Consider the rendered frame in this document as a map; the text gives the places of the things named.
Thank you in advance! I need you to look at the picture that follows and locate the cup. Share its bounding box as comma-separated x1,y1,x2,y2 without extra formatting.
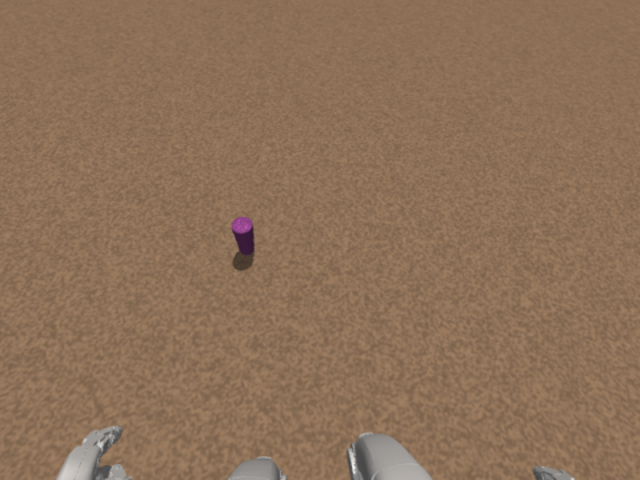
231,217,254,255

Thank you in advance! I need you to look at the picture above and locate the left robot hand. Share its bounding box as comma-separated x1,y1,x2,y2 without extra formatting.
56,426,132,480

